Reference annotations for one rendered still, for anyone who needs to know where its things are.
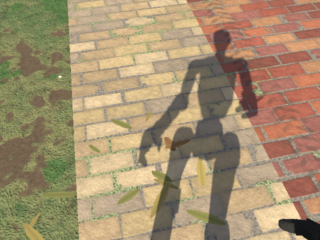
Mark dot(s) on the robot right hand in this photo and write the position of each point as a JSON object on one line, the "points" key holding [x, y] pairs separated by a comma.
{"points": [[308, 228]]}

